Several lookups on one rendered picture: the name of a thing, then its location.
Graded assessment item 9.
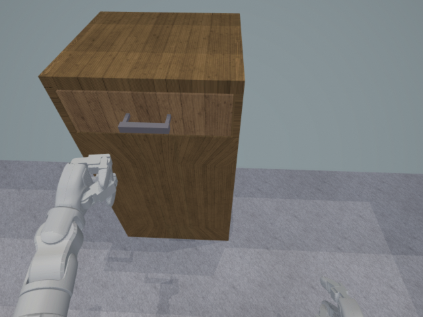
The right robot hand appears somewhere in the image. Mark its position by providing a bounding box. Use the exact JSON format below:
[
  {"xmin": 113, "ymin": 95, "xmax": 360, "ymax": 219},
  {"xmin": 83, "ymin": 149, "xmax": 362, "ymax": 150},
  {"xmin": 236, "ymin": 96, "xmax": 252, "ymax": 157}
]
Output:
[{"xmin": 315, "ymin": 276, "xmax": 364, "ymax": 317}]

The left robot hand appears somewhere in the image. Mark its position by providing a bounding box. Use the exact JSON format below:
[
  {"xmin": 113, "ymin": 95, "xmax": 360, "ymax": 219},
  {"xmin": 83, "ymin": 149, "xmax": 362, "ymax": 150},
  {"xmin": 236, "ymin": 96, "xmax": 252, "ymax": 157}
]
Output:
[{"xmin": 55, "ymin": 154, "xmax": 118, "ymax": 216}]

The robot left forearm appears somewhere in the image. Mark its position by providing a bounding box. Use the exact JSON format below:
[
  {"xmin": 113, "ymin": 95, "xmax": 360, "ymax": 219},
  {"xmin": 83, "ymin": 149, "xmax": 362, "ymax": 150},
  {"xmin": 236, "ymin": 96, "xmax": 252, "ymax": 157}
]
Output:
[{"xmin": 13, "ymin": 207, "xmax": 85, "ymax": 317}]

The handle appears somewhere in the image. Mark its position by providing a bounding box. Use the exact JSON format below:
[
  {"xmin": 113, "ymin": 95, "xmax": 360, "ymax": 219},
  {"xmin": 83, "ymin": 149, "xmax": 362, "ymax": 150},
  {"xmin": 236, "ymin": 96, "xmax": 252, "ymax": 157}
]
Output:
[{"xmin": 118, "ymin": 113, "xmax": 171, "ymax": 134}]

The drawer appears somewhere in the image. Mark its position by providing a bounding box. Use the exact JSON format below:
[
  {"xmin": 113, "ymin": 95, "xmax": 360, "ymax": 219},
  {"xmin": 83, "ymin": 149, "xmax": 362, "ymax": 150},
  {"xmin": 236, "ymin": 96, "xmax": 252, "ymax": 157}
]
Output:
[{"xmin": 56, "ymin": 90, "xmax": 233, "ymax": 136}]

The cabinet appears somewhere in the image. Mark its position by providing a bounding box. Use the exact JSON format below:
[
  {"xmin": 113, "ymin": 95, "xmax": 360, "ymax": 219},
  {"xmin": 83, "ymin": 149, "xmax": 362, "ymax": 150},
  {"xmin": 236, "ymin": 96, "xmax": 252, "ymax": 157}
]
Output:
[{"xmin": 38, "ymin": 11, "xmax": 245, "ymax": 241}]

